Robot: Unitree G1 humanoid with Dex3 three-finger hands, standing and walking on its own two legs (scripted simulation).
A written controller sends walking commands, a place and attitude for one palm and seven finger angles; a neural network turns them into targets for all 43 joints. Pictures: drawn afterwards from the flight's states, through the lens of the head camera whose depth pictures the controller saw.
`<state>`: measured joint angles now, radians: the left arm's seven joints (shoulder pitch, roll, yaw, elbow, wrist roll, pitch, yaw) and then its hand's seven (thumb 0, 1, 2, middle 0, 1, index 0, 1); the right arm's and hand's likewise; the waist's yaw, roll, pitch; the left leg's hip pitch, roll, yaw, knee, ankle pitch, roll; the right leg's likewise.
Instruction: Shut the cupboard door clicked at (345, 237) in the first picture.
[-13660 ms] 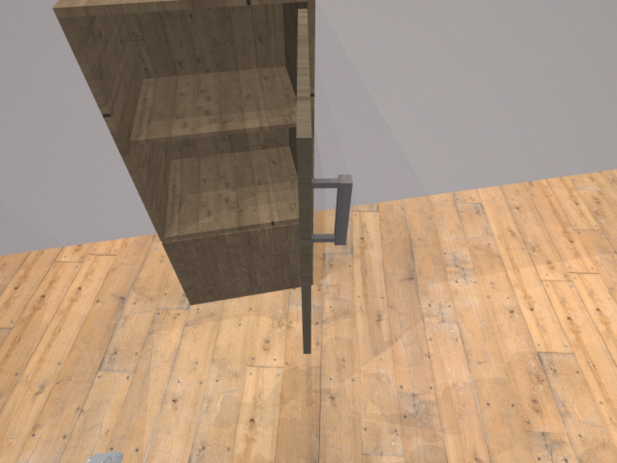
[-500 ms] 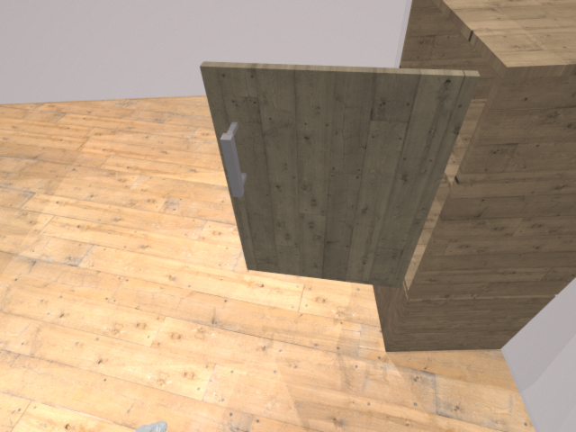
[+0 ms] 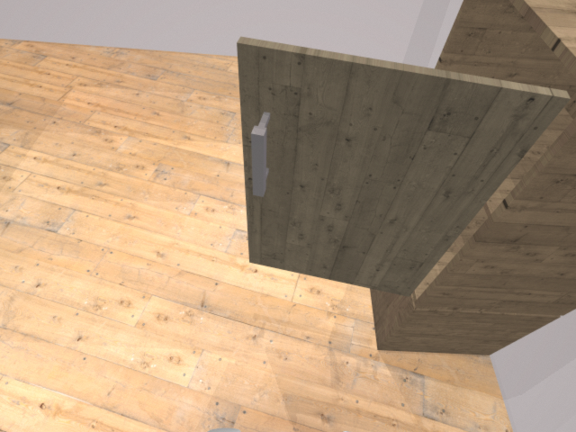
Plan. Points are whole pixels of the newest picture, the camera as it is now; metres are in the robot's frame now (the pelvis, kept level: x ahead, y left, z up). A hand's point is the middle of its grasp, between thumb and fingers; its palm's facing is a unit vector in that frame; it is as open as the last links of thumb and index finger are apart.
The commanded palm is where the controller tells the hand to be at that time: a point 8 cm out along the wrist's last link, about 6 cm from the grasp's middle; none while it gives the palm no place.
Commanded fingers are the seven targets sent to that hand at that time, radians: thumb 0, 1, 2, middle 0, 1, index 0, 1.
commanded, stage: come to a stop and stand still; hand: left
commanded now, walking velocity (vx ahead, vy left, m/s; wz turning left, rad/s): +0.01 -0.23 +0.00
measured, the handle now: (262, 156) +0.51 +0.09 +0.07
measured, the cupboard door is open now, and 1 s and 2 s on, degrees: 80 80 80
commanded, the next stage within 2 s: look again from close up in 0.98 s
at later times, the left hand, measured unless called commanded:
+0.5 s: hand out of the picture +0.02 +0.16 -0.16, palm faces -0.01 -0.98 -0.21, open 7.4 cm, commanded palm none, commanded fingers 0.00 0.90 0.90 -0.20 -0.30 -0.20 -0.30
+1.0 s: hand out of the picture -0.08 +0.08 -0.16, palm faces +0.07 -0.99 -0.14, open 7.3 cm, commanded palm none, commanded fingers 0.00 0.90 0.90 -0.20 -0.30 -0.20 -0.30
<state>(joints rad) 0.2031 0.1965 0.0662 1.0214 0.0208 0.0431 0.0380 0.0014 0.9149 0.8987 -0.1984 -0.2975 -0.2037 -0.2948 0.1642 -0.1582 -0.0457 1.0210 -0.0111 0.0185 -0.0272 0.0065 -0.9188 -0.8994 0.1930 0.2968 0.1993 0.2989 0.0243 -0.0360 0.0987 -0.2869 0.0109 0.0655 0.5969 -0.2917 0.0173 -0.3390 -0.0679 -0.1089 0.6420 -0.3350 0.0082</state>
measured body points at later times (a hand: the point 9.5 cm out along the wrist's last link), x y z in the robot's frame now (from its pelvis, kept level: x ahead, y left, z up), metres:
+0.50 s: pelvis -0.04 -0.03 +0.01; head -0.04 -0.02 +0.46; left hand +0.02 +0.21 -0.14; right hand -0.07 -0.26 -0.14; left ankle +0.01 +0.10 -0.73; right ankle -0.08 -0.16 -0.72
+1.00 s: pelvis -0.06 -0.07 +0.01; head -0.05 -0.07 +0.46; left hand -0.08 +0.13 -0.15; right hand -0.07 -0.28 -0.15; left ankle -0.06 +0.07 -0.73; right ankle -0.07 -0.16 -0.73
